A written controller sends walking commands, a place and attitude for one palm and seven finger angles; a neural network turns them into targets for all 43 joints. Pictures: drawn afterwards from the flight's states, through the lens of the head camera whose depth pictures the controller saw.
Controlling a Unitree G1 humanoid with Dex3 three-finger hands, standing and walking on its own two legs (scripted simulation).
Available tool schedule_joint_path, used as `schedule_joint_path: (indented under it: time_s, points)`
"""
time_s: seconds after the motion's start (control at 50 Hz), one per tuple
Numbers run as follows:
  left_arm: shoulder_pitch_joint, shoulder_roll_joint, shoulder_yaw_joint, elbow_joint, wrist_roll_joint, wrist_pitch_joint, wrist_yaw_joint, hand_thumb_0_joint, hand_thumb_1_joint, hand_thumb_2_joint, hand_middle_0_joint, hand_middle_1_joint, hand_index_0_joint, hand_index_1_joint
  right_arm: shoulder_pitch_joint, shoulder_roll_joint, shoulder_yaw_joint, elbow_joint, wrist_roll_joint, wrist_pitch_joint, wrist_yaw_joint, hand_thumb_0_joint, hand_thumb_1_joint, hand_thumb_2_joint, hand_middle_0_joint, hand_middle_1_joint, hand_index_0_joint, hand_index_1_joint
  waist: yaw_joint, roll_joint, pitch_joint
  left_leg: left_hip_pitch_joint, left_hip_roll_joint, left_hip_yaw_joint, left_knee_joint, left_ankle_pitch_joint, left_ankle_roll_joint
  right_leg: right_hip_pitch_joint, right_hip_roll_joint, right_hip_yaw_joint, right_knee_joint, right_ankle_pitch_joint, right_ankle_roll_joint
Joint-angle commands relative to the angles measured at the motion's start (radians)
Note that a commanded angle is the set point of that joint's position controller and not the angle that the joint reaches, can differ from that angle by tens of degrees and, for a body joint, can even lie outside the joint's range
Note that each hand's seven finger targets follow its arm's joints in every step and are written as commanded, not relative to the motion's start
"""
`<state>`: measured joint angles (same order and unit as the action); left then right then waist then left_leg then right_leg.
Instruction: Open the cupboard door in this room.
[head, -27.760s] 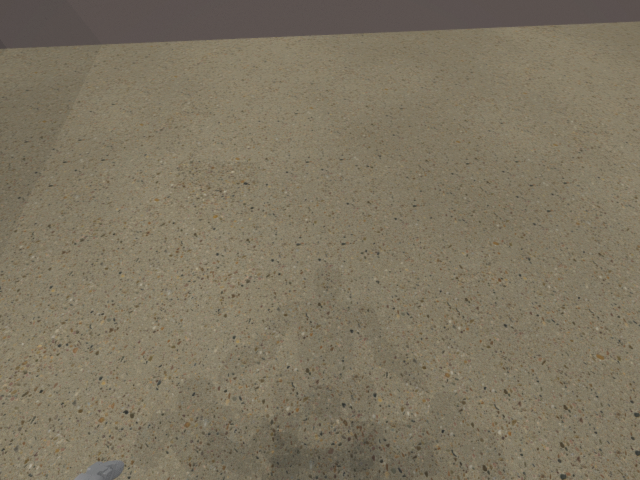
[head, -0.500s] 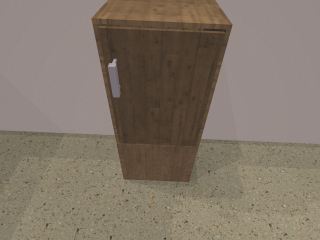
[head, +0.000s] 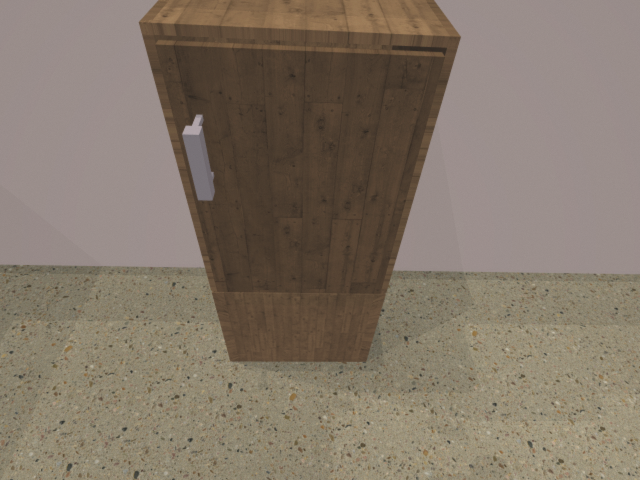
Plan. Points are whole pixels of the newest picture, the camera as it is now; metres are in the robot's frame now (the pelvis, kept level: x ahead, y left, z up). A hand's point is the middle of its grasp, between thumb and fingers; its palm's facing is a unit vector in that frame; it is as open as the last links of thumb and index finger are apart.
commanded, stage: come to a stop and stand still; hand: left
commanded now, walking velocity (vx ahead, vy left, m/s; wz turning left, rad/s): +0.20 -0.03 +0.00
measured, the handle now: (202, 157) +0.58 +0.24 +0.09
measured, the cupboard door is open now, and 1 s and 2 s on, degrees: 0 0 0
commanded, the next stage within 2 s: look again from close up in 1.40 s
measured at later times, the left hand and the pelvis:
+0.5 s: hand out of the picture +0.07 +0.17 -0.17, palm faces +0.09 -0.97 -0.21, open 7.3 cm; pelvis +0.06 +0.00 +0.00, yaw +1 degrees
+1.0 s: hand out of the picture +0.02 +0.16 -0.17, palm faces +0.06 -0.98 -0.17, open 7.3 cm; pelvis +0.03 -0.01 +0.01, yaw +2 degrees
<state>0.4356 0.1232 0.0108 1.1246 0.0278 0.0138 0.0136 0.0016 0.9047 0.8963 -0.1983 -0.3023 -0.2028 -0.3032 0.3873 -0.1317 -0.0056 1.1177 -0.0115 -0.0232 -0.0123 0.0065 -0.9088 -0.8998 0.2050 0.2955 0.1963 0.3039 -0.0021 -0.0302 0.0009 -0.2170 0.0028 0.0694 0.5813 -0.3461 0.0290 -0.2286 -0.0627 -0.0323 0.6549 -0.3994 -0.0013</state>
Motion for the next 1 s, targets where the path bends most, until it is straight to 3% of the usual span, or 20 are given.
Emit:
schedule_joint_path:
  time_s: [0.0,0.04,0.06,0.08,0.1,0.12,0.14,0.18,0.24,0.28,0.3,0.32,0.34,0.38,0.42,0.48,0.54,0.6,0.7,0.98]
  points:
    - [-0.121,0.046,0.017,-0.114,-0.007,-0.053,-0.001,0.000,0.900,0.900,-0.200,-0.300,-0.200,-0.300,0.141,-0.158,-0.041,0.007,-0.010,-0.030,-0.022,0.000,-0.900,-0.900,0.200,0.300,0.200,0.300,-0.053,0.177,0.158,0.148,0.319,-0.362,-0.314,0.244,0.204,-0.350,-0.014,-0.033,0.159,-0.116,-0.028]
    - [-0.078,0.025,0.021,-0.102,-0.009,-0.058,-0.008,0.000,0.900,0.900,-0.200,-0.300,-0.200,-0.300,0.088,-0.140,-0.038,-0.004,-0.009,-0.033,-0.023,0.000,-0.900,-0.900,0.200,0.300,0.200,0.300,-0.012,0.148,0.113,0.048,0.267,-0.255,-0.261,0.311,0.169,-0.164,-0.005,-0.062,0.004,-0.030,-0.023]
    - [-0.014,0.017,0.024,-0.084,-0.009,-0.060,-0.009,0.000,0.900,0.900,-0.200,-0.300,-0.200,-0.300,0.057,-0.134,-0.039,-0.013,-0.005,-0.032,-0.024,0.000,-0.900,-0.900,0.200,0.300,0.200,0.300,0.018,0.123,0.065,-0.014,0.215,-0.196,-0.197,0.279,0.132,-0.011,0.019,-0.088,-0.113,0.087,-0.021]
    - [0.057,0.035,0.034,-0.063,-0.008,-0.063,-0.005,0.000,0.900,0.900,-0.200,-0.300,-0.200,-0.300,0.035,-0.118,-0.039,-0.023,0.001,-0.033,-0.024,0.000,-0.900,-0.900,0.200,0.300,0.200,0.300,0.052,0.059,0.026,-0.130,0.156,-0.143,-0.105,0.189,0.092,0.167,0.005,-0.057,-0.189,0.176,-0.032]
    - [0.142,0.104,0.048,-0.037,-0.005,-0.069,0.008,0.000,0.900,0.900,-0.200,-0.300,-0.200,-0.300,0.021,-0.073,-0.030,-0.042,0.009,-0.034,-0.017,0.000,-0.900,-0.900,0.200,0.300,0.200,0.300,0.084,-0.108,0.015,-0.301,0.052,-0.025,0.061,0.014,0.038,0.317,-0.162,0.144,-0.270,0.149,-0.085]
    - [0.198,0.176,0.064,-0.029,-0.010,-0.068,0.021,0.000,0.900,0.900,-0.200,-0.300,-0.200,-0.300,-0.011,-0.043,-0.027,-0.072,0.005,-0.026,-0.012,0.000,-0.900,-0.900,0.200,0.300,0.200,0.300,0.099,-0.214,0.013,-0.395,0.008,0.049,0.253,-0.190,0.004,0.332,-0.351,0.348,-0.393,0.207,-0.171]
    - [0.177,0.155,0.059,-0.030,-0.013,-0.068,0.028,0.000,0.900,0.900,-0.200,-0.300,-0.200,-0.300,-0.054,-0.056,-0.034,-0.074,-0.002,-0.020,-0.014,0.000,-0.900,-0.900,0.200,0.300,0.200,0.300,0.090,-0.110,0.052,-0.382,0.042,-0.007,0.369,-0.201,-0.005,0.248,-0.364,0.342,-0.390,0.374,-0.216]
    - [0.044,0.103,0.043,-0.047,-0.005,-0.065,0.041,0.000,0.900,0.900,-0.200,-0.300,-0.200,-0.300,-0.047,-0.018,-0.027,-0.056,0.004,0.000,-0.017,0.000,-0.900,-0.900,0.200,0.300,0.200,0.300,0.032,-0.091,0.120,-0.321,0.093,-0.044,0.372,-0.174,-0.023,0.113,-0.331,0.213,-0.347,0.651,-0.222]
    - [-0.056,0.110,0.038,-0.083,-0.001,-0.041,0.046,0.000,0.900,0.900,-0.200,-0.300,-0.200,-0.300,0.002,0.025,-0.024,-0.028,0.012,0.020,-0.014,0.000,-0.900,-0.900,0.200,0.300,0.200,0.300,-0.009,-0.079,0.077,-0.128,0.062,0.014,0.098,-0.036,-0.041,0.036,-0.223,0.027,-0.261,0.751,-0.164]
    - [-0.084,0.119,0.041,-0.096,-0.014,-0.025,0.047,0.000,0.900,0.900,-0.200,-0.300,-0.200,-0.300,0.044,0.002,-0.032,-0.016,0.009,0.027,-0.016,0.000,-0.900,-0.900,0.200,0.300,0.200,0.300,-0.030,-0.084,0.060,0.015,0.054,0.034,-0.092,0.219,-0.045,-0.031,-0.168,-0.012,-0.187,0.622,-0.102]
    - [-0.079,0.111,0.043,-0.110,-0.016,-0.015,0.044,0.000,0.900,0.900,-0.200,-0.300,-0.200,-0.300,0.041,-0.042,-0.041,-0.026,0.005,0.024,-0.017,0.000,-0.900,-0.900,0.200,0.300,0.200,0.300,-0.019,-0.009,0.051,0.060,0.100,-0.013,-0.118,0.427,-0.028,-0.065,-0.122,-0.030,-0.141,0.514,-0.056]
    - [-0.050,0.090,0.043,-0.123,-0.013,-0.008,0.045,0.000,0.900,0.900,-0.200,-0.300,-0.200,-0.300,0.031,-0.087,-0.050,-0.044,0.001,0.019,-0.018,0.000,-0.900,-0.900,0.200,0.300,0.200,0.300,-0.003,0.090,0.024,0.073,0.197,-0.096,-0.139,0.649,0.017,-0.065,-0.071,-0.058,-0.105,0.353,-0.010]
    - [-0.042,0.072,0.039,-0.134,-0.011,-0.006,0.050,0.000,0.900,0.900,-0.200,-0.300,-0.200,-0.300,0.007,-0.126,-0.056,-0.063,-0.003,0.022,-0.019,0.000,-0.900,-0.900,0.200,0.300,0.200,0.300,0.005,0.116,0.030,0.037,0.238,-0.116,-0.138,0.778,0.052,-0.032,-0.030,-0.065,-0.089,0.251,0.008]
    - [-0.045,0.070,0.036,-0.126,-0.015,0.001,0.050,0.000,0.900,0.900,-0.200,-0.300,-0.200,-0.300,-0.052,-0.135,-0.053,-0.071,0.000,0.018,-0.029,0.000,-0.900,-0.900,0.200,0.300,0.200,0.300,0.013,0.190,0.025,0.040,0.266,-0.159,-0.172,0.909,0.092,-0.008,-0.014,-0.057,-0.040,0.134,0.016]
    - [-0.044,0.075,0.034,-0.123,-0.016,0.004,0.046,0.000,0.900,0.900,-0.200,-0.300,-0.200,-0.300,-0.090,-0.144,-0.057,-0.086,-0.002,0.016,-0.032,0.000,-0.900,-0.900,0.200,0.300,0.200,0.300,0.017,0.196,0.004,0.091,0.281,-0.161,-0.183,0.927,0.114,-0.025,-0.015,-0.040,-0.032,0.046,0.014]
    - [-0.036,0.090,0.036,-0.129,-0.008,0.005,0.038,0.000,0.900,0.900,-0.200,-0.300,-0.200,-0.300,-0.130,-0.170,-0.069,-0.115,-0.003,0.023,-0.031,0.000,-0.900,-0.900,0.200,0.300,0.200,0.300,0.017,0.143,-0.038,0.102,0.257,-0.127,-0.142,0.784,0.096,0.002,-0.012,-0.027,-0.114,0.158,0.007]
    - [-0.050,0.122,0.039,-0.144,0.002,-0.003,0.035,0.000,0.900,0.900,-0.200,-0.300,-0.200,-0.300,-0.154,-0.125,-0.067,-0.136,0.000,0.037,-0.023,0.000,-0.900,-0.900,0.200,0.300,0.200,0.300,0.005,-0.062,-0.023,0.014,0.129,-0.015,-0.051,0.399,-0.001,0.027,-0.101,0.072,-0.220,0.528,-0.037]
    - [-0.115,0.154,0.035,-0.160,-0.005,-0.011,0.032,0.000,0.900,0.900,-0.200,-0.300,-0.200,-0.300,-0.158,-0.077,-0.052,-0.133,0.001,0.052,-0.010,0.000,-0.900,-0.900,0.200,0.300,0.200,0.300,-0.016,-0.088,0.010,0.011,0.071,0.002,-0.050,0.111,-0.034,-0.058,-0.177,0.126,-0.307,0.381,-0.100]
    - [-0.121,0.137,0.021,-0.139,-0.006,-0.012,0.026,0.000,0.900,0.900,-0.200,-0.300,-0.200,-0.300,-0.156,-0.100,-0.040,-0.105,-0.004,0.040,-0.001,0.000,-0.900,-0.900,0.200,0.300,0.200,0.300,-0.007,0.022,0.087,-0.001,0.122,-0.058,-0.206,0.090,-0.015,-0.101,-0.072,0.064,-0.342,0.060,-0.024]
    - [-0.027,0.089,0.010,-0.055,-0.011,-0.025,0.028,0.000,0.900,0.900,-0.200,-0.300,-0.200,-0.300,-0.039,-0.083,-0.021,-0.023,-0.002,0.021,-0.009,0.000,-0.900,-0.900,0.200,0.300,0.200,0.300,0.002,0.043,0.089,-0.030,0.118,-0.075,-0.291,0.044,-0.016,-0.020,-0.060,0.036,-0.376,0.080,-0.018]
